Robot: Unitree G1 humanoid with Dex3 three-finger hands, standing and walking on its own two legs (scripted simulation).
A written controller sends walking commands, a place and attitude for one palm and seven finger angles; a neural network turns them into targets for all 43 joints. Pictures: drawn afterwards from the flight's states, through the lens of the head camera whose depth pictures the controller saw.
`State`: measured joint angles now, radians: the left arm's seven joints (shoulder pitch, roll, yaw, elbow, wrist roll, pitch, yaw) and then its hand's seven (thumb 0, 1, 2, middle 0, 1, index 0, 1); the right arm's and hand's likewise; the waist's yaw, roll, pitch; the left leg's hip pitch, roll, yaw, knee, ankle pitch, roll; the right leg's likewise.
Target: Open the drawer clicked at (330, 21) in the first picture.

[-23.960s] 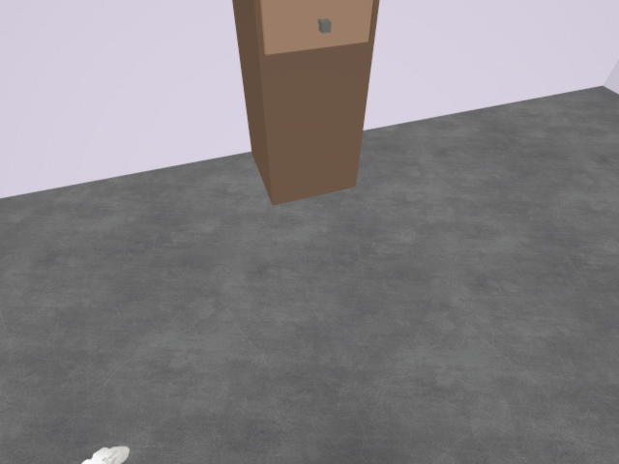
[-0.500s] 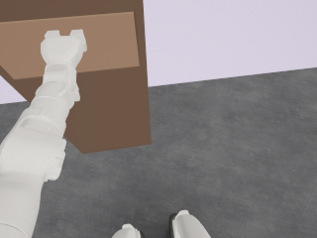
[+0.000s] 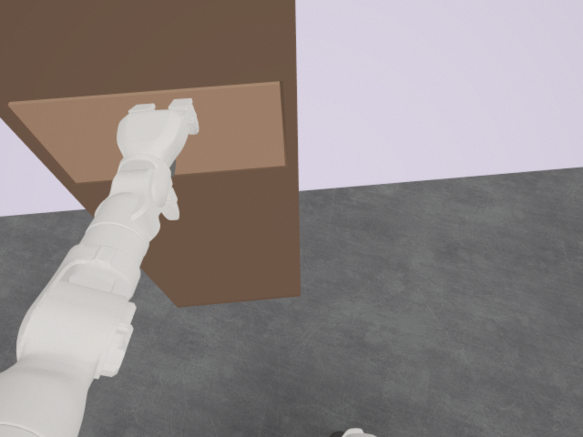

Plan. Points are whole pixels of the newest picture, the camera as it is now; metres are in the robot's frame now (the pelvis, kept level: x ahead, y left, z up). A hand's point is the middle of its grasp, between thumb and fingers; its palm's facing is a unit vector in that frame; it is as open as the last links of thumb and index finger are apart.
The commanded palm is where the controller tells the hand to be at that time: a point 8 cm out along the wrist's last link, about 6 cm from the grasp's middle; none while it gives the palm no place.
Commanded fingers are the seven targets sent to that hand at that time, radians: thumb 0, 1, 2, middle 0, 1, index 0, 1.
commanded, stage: lift the fingers back up to retry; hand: left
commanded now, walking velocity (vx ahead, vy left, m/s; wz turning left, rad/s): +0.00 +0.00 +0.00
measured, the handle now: (163, 155) +0.54 +0.19 +0.05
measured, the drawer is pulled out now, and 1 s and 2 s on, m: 0.00 0.00 0.00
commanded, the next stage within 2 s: re-aim the fingers above the handle in 0.18 s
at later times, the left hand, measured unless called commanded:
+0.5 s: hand (166, 148) +0.49 +0.16 +0.10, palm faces +0.00 +0.00 -1.00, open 13.8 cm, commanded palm +0.47 +0.16 +0.15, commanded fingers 0.00 -0.50 0.30 -0.30 -1.20 -0.30 -1.20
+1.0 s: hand (154, 142) +0.50 +0.17 +0.11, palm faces +0.00 +0.01 -1.00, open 13.5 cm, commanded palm +0.48 +0.18 +0.16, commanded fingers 0.00 -0.50 0.30 -0.30 -1.20 -0.30 -1.20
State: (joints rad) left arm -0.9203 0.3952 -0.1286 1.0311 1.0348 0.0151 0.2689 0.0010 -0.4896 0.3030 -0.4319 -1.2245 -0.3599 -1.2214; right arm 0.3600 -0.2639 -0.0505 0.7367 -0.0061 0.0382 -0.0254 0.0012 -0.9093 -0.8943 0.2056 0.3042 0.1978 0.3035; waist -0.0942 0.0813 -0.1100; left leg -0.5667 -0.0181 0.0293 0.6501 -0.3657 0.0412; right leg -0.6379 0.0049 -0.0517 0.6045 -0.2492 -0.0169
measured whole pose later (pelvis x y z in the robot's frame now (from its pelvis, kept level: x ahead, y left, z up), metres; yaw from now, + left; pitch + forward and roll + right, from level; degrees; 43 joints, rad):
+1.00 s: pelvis -0.01 -0.01 +0.01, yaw -1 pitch +13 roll +0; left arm -0.97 0.47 -0.09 1.08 1.06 0.00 0.20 0.00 -0.49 0.30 -0.36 -1.25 -0.36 -1.24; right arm 0.33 -0.28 -0.04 0.74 0.02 0.06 -0.05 0.00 -0.91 -0.89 0.20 0.30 0.20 0.30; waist -0.10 0.06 -0.09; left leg -0.49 -0.01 0.05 0.57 -0.32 0.03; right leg -0.58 0.02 -0.03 0.56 -0.22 -0.03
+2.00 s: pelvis -0.06 -0.01 -0.01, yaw -2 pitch +17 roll +0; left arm -1.19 0.59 -0.06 1.30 1.10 -0.04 0.23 0.00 -0.49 0.30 -0.39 -1.23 -0.37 -1.25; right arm 0.37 -0.31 0.01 0.70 0.03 -0.01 -0.08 0.00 -0.91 -0.89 0.21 0.30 0.20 0.30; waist -0.18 0.05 -0.08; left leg -0.71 -0.01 0.07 0.72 -0.31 0.04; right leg -0.79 0.01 -0.01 0.66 -0.17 -0.02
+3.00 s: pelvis -0.06 +0.00 -0.02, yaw -2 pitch +18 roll +0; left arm -1.20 0.56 -0.09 1.30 1.09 0.01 0.27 0.00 -0.49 0.30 -0.35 -1.26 -0.34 -1.31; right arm 0.37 -0.30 0.02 0.69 0.03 0.02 -0.07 0.00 -0.91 -0.89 0.21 0.30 0.20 0.30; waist -0.18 0.05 -0.11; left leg -0.76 -0.01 0.07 0.77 -0.33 0.04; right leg -0.83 0.01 -0.02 0.70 -0.19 -0.02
